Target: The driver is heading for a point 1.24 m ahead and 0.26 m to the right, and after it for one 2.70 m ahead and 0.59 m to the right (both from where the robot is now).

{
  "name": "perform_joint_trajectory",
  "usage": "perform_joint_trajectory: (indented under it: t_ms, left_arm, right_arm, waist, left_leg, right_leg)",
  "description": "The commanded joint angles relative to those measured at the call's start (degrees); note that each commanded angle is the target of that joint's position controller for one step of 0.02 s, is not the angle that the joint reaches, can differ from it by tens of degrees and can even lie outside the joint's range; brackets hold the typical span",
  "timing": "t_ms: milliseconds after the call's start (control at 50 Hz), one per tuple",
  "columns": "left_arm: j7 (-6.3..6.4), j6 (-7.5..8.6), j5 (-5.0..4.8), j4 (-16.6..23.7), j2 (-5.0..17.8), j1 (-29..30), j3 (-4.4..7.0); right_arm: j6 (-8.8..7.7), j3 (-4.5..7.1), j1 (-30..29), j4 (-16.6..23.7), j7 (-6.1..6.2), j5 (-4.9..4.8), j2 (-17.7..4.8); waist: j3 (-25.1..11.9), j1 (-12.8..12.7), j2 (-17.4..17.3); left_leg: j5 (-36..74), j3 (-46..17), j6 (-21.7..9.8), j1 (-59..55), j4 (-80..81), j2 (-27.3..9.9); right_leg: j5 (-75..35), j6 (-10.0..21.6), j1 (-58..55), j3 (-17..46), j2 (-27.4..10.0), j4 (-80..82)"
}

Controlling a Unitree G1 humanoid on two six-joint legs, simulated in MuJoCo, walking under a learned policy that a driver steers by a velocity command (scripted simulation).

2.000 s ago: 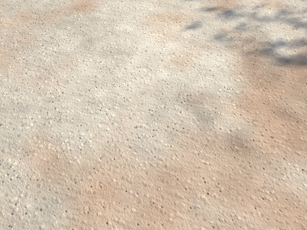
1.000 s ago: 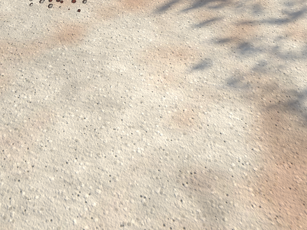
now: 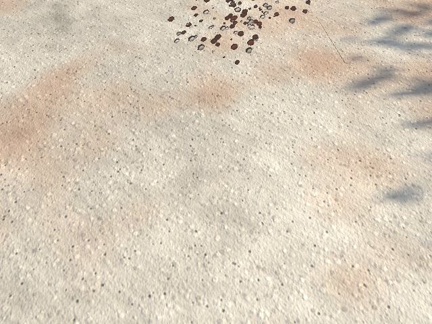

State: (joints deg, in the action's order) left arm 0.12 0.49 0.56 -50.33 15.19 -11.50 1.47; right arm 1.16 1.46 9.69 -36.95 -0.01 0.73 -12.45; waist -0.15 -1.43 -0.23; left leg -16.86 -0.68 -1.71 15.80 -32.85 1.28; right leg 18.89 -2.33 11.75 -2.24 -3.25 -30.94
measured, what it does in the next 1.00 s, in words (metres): walks ahead: left foot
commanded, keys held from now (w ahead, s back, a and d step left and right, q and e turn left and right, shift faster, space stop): w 0.76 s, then w+e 0.24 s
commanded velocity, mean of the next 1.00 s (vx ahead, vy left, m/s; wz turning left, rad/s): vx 0.42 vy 0.00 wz -0.05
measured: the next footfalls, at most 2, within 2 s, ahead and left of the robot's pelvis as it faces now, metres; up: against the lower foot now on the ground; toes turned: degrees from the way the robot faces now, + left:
left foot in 0.58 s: +0.39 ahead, +0.12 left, +0.00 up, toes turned +1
right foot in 1.14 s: +0.67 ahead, -0.15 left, +0.00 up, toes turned -12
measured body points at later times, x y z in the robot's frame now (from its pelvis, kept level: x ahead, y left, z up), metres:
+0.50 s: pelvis +0.16 -0.01 +0.00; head +0.19 -0.02 +0.45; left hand +0.09 +0.26 -0.12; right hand +0.41 -0.23 -0.07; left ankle +0.33 +0.12 -0.70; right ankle -0.01 -0.13 -0.73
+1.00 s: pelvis +0.43 +0.01 +0.01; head +0.44 +0.01 +0.46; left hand +0.62 +0.25 -0.09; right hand +0.44 -0.27 -0.12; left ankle +0.35 +0.12 -0.73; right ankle +0.61 -0.16 -0.68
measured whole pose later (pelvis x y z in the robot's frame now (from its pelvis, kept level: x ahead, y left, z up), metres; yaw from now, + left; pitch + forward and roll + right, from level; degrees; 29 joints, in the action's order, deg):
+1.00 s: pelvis +0.43 +0.01 +0.01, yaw -5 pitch +1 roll +3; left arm -1.2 3.2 -1.0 -45.1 15.2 -8.1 2.8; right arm -5.3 3.5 18.8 -49.1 -0.2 0.2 -15.4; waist 0.0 3.4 2.2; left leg -13.9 7.3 -2.3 -2.0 -10.6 3.4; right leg -5.4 0.3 39.7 2.5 -6.1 -39.2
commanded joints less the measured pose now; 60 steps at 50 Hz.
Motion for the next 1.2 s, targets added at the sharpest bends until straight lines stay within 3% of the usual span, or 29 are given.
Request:
perform_joint_trajectory:
  t_ms: [20,80,120,140,160,180,200,240,300,400,500,540,560,580,600,620,640,660,680,720,780,920,1040,1100,1120,1140,1160,1180,1200]
  left_arm:
    - [0.31,0.86,-0.52,2.98,4.77,1.66,1.27]
    - [-0.23,3.02,-1.45,4.14,4.91,2.76,1.48]
    - [-1.04,4.34,-1.83,1.95,4.69,-2.17,1.63]
    - [-1.29,4.70,-1.70,-0.30,5.46,-6.80,2.02]
    - [-1.26,4.99,-1.42,-2.31,8.66,-12.34,2.96]
    - [-1.40,5.08,-1.40,-3.14,14.46,-15.28,4.45]
    - [-1.19,5.10,-0.62,-2.17,12.56,-16.16,4.07]
    - [-0.80,5.41,-0.75,-0.82,9.53,-14.27,3.26]
    - [-0.66,4.35,-0.79,-0.26,6.16,-11.87,1.93]
    - [0.52,3.50,-0.85,0.08,8.68,-12.21,2.23]
    - [0.48,3.56,-2.14,-1.07,10.51,-14.00,3.20]
    - [0.54,3.19,-2.06,-1.04,11.73,-13.22,3.78]
    - [0.63,2.82,-1.81,-0.93,11.33,-12.90,3.67]
    - [0.81,2.79,-1.01,-0.02,10.04,-12.30,3.15]
    - [0.38,3.63,-0.56,1.84,1.90,-18.96,0.75]
    - [-0.23,5.21,-1.53,0.83,4.63,-17.60,1.25]
    - [-0.56,5.86,-3.34,3.33,9.02,-11.09,2.74]
    - [-0.44,6.17,-3.34,4.57,8.84,-6.96,2.60]
    - [-0.15,6.04,-2.28,4.73,7.94,-5.71,2.65]
    - [0.10,4.58,-1.66,3.66,6.19,-9.05,2.76]
    - [0.47,2.93,-1.36,4.16,4.75,-7.69,2.61]
    - [-0.80,3.53,-1.56,7.78,3.57,4.76,2.06]
    - [-2.98,3.61,-1.67,12.73,3.23,11.96,1.58]
    - [-3.64,3.42,-1.56,13.72,5.84,7.41,2.90]
    - [-3.49,3.33,-1.60,12.14,8.06,-0.27,4.32]
    - [-2.71,3.09,-1.80,9.84,12.27,-10.29,6.40]
    - [-1.96,2.98,-1.96,9.47,19.70,-14.67,8.17]
    - [-2.08,3.39,-1.97,10.53,16.33,-15.94,6.91]
    - [-2.05,3.60,-1.26,10.30,12.63,-14.63,5.75]
  right_arm:
    - [-0.40,3.39,3.21,2.55,0.36,-0.63,-10.24]
    - [-1.88,3.71,5.92,0.94,0.72,-1.31,-11.02]
    - [-2.45,3.51,1.71,1.62,0.74,-1.77,-10.13]
    - [-2.47,3.25,-2.16,2.66,0.72,-1.84,-9.02]
    - [-2.92,2.33,-6.85,4.76,0.65,-1.70,-5.58]
    - [-4.09,2.23,-6.75,6.73,0.69,-2.06,-4.66]
    - [-5.03,3.17,-6.71,6.33,0.90,-2.42,-8.48]
    - [-6.06,3.28,-2.87,4.35,0.19,-2.67,-7.86]
    - [-5.98,3.27,-4.20,4.18,-1.10,-1.83,-6.79]
    - [-6.00,1.58,-11.28,6.23,-2.53,-2.03,-2.89]
    - [-6.21,2.49,-13.43,7.33,-2.92,-2.40,-6.42]
    - [-6.15,3.75,-7.76,5.91,-2.53,-2.00,-8.86]
    - [-5.89,4.97,0.58,3.29,-2.01,-1.94,-10.78]
    - [-5.47,5.90,10.73,0.69,-1.21,-1.75,-12.84]
    - [-5.44,6.84,16.03,-0.67,-1.04,-0.36,-19.02]
    - [-5.39,5.56,16.63,-1.18,-1.16,-0.76,-14.71]
    - [-5.62,4.50,11.48,-1.39,-1.25,-1.18,-12.47]
    - [-5.71,3.97,7.23,-1.27,-1.31,-1.34,-11.04]
    - [-5.98,3.54,4.15,-1.47,-1.61,-0.90,-9.62]
    - [-6.83,3.19,0.93,-1.91,-1.91,-0.34,-7.78]
    - [-7.94,3.45,1.74,-4.10,-1.70,-0.54,-8.75]
    - [-7.69,3.99,6.60,-7.90,-0.07,-0.35,-11.65]
    - [-5.70,4.51,10.06,-10.88,0.36,-1.27,-12.66]
    - [-4.26,5.14,8.13,-10.36,1.01,-1.54,-14.99]
    - [-3.62,5.06,7.08,-9.96,1.38,-1.52,-15.10]
    - [-3.58,4.35,7.62,-9.09,1.89,-1.01,-13.79]
    - [-5.08,1.84,12.85,-5.96,1.09,0.67,-6.82]
    - [-7.58,1.40,10.26,-6.03,0.19,0.04,-7.67]
    - [-9.02,2.52,4.34,-4.53,-0.63,-2.47,-11.42]
  waist:
    - [1.47,2.44,-6.23]
    - [3.74,2.35,-9.93]
    - [2.34,-1.13,-9.07]
    - [2.05,-3.74,-6.52]
    - [2.72,-6.09,1.36]
    - [3.56,-4.86,15.04]
    - [5.22,-6.56,13.67]
    - [3.39,-3.67,6.25]
    - [3.83,-2.28,5.73]
    - [5.71,-3.74,5.79]
    - [6.85,-2.26,6.96]
    - [1.91,1.88,7.95]
    - [-3.39,6.30,7.23]
    - [-9.87,10.74,5.27]
    - [-20.24,7.64,-11.21]
    - [-24.35,8.51,-13.26]
    - [-12.16,7.45,-9.97]
    - [-5.83,5.65,-5.73]
    - [-2.31,3.51,-2.85]
    - [-1.51,-0.19,-5.47]
    - [0.70,-1.17,-4.40]
    - [3.92,3.60,-1.78]
    - [5.74,6.16,-1.51]
    - [1.05,2.60,-4.33]
    - [-3.44,-1.79,-4.09]
    - [-9.27,-6.06,-1.44]
    - [-16.41,-3.09,12.89]
    - [-23.90,-4.45,11.26]
    - [-17.38,-5.90,7.99]
  left_leg:
    - [-19.69,-15.89,-7.93,-2.88,14.39,-9.74]
    - [-22.12,-25.69,-11.49,-3.65,18.15,-15.80]
    - [-17.49,-21.19,-9.38,0.57,15.96,-13.98]
    - [-13.74,-15.74,-6.82,6.89,12.20,-10.50]
    - [-8.27,-5.80,-2.51,13.59,0.11,-4.19]
    - [-7.69,2.84,1.08,24.77,-14.20,1.92]
    - [-17.40,-0.54,1.53,34.06,-24.53,0.43]
    - [-10.23,-2.94,0.22,39.69,-32.71,-3.18]
    - [0.08,-0.93,0.32,35.79,-27.70,-6.23]
    - [14.54,3.91,1.76,21.81,-7.54,-3.57]
    - [15.14,2.73,-1.18,16.94,0.98,-2.69]
    - [13.10,4.47,-3.52,7.65,1.93,-0.14]
    - [13.38,5.76,-5.23,-3.64,2.60,1.47]
    - [12.97,0.03,-7.53,-20.60,0.07,-3.81]
    - [-0.63,-28.11,-16.57,-41.13,4.62,-20.16]
    - [-10.64,-44.80,-17.74,-39.61,16.19,-23.69]
    - [-13.18,-36.88,-14.40,-30.77,17.97,-21.67]
    - [-8.23,-28.65,-12.83,-21.26,19.01,-19.56]
    - [-1.92,-22.57,-11.92,-13.28,20.44,-17.01]
    - [3.95,-15.49,-11.37,-4.78,23.66,-13.56]
    - [8.10,-10.01,-12.63,-1.11,26.77,-13.26]
    - [13.93,1.05,-9.76,-7.01,28.36,-13.26]
    - [19.62,5.24,-7.83,-20.39,23.66,-17.02]
    - [46.71,8.11,-5.54,-23.17,11.78,-16.95]
    - [54.06,10.30,-3.99,-21.05,1.00,-15.24]
    - [47.80,11.30,-1.68,-10.94,-13.86,-12.82]
    - [10.47,10.29,2.51,15.66,-37.04,-3.70]
    - [-16.09,-2.30,2.63,26.00,-46.09,2.21]
    - [-12.16,-5.61,1.04,31.56,-47.80,-1.58]
  right_leg:
    - [6.09,2.18,10.03,-2.74,3.12,-4.63]
    - [8.09,5.74,14.82,0.35,1.86,-8.59]
    - [4.90,8.66,6.25,1.10,1.27,-1.58]
    - [1.65,9.78,-2.61,2.90,0.68,3.50]
    - [6.92,11.76,-7.45,12.28,-5.20,9.77]
    - [7.01,16.56,-15.29,29.61,-14.49,16.57]
    - [0.57,20.21,-19.18,36.89,-19.40,18.44]
    - [-6.09,18.15,-24.12,30.46,-17.00,16.19]
    - [-17.09,14.17,-19.35,18.42,-12.54,19.24]
    - [-20.97,12.23,-8.39,7.01,-7.33,23.24]
    - [-27.08,11.32,-12.96,6.81,-11.60,21.42]
    - [-46.38,9.93,-15.14,4.85,-11.24,12.83]
    - [-53.28,8.68,-12.92,2.83,-9.13,2.93]
    - [-44.32,6.89,-1.89,2.18,-7.14,-11.10]
    - [-8.43,3.23,19.13,1.78,2.97,-35.97]
    - [12.94,3.67,25.33,10.47,5.22,-44.71]
    - [9.60,4.36,31.18,9.56,1.74,-47.49]
    - [4.20,4.93,30.58,7.47,-1.24,-45.19]
    - [0.18,4.77,28.18,6.64,-3.27,-41.86]
    - [-3.94,4.26,21.26,7.21,-5.73,-37.78]
    - [-7.44,2.63,22.77,6.51,-6.32,-33.04]
    - [-25.93,1.97,27.03,5.58,-3.82,-12.08]
    - [-19.62,4.77,30.54,3.10,-2.11,-3.45]
    - [-10.22,7.84,21.22,-2.14,2.58,-2.99]
    - [-11.03,9.48,10.80,-3.80,5.43,-0.89]
    - [-13.11,12.13,-6.14,1.13,4.43,-0.16]
    - [-7.29,22.61,-29.90,30.58,-11.05,1.55]
    - [-2.39,26.83,-37.18,51.30,-16.60,12.02]
    - [-3.41,22.99,-33.67,42.85,-14.73,13.15]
